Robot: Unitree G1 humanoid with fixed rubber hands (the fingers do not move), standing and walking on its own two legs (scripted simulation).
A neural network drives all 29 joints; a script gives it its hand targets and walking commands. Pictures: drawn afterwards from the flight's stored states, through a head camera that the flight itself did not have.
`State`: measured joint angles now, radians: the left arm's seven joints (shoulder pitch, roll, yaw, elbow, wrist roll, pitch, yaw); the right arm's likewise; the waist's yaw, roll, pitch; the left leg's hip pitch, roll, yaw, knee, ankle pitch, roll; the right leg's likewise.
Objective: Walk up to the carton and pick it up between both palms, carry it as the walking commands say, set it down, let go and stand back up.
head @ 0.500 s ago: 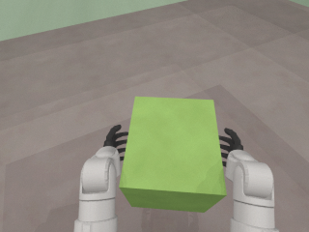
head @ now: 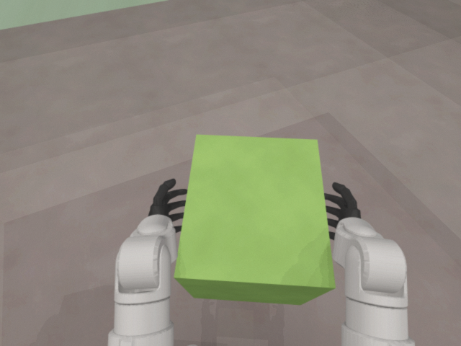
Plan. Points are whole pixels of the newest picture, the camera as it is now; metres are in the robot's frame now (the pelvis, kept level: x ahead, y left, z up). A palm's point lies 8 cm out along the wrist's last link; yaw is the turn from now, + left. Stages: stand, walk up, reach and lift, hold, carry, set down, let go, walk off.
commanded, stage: carry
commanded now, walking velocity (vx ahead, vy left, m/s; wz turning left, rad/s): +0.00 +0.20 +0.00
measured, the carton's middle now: (251, 224) +0.33 -0.01 -0.01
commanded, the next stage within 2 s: none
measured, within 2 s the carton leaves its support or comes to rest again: neither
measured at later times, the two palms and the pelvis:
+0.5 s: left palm (65, 234) +0.25 +0.27 +0.09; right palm (265, 255) +0.23 -0.02 +0.09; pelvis -0.05 +0.15 +0.00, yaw +1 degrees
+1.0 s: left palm out of the picture +0.19 +0.40 +0.09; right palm (166, 312) +0.16 +0.11 +0.08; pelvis -0.10 +0.28 +0.01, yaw -1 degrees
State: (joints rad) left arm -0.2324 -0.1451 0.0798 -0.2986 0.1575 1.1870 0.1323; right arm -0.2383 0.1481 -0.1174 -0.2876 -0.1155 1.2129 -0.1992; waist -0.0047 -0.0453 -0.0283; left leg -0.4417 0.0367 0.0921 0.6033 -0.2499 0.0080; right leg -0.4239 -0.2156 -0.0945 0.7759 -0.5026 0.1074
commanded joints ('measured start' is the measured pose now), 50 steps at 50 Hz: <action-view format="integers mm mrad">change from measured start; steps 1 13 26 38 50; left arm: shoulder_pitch -529 -411 -385 -503 -570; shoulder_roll -996 -1011 -998 -1003 -1100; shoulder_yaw -693 -632 -607 -685 -629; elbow -85 89 50 -23 86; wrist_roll -484 -449 -399 -503 -467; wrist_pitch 3 20 -1 2 -21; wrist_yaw -304 -315 -286 -286 -320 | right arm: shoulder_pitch -416 -461 -565 -468 -733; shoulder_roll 961 971 980 1009 1006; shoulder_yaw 687 703 714 626 745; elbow -6 65 37 4 -65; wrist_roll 443 400 479 386 506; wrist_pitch -1 1 2 -23 -28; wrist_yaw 387 371 392 370 390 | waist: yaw -23 11 10 -9 6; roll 266 -198 -80 242 -76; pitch -348 -300 -314 -440 -215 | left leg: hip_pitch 447 -275 146 391 75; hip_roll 230 -5 -34 192 49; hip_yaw -234 -39 47 -193 -54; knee -124 285 -263 -133 51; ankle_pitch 816 -236 167 595 -77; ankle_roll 187 9 -52 200 -1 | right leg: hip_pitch -173 500 293 -99 158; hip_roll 131 -365 -55 172 -107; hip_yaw -57 414 -47 -36 130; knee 214 -447 -158 158 -491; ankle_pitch -194 757 701 -22 172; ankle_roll -36 -269 -95 -82 -203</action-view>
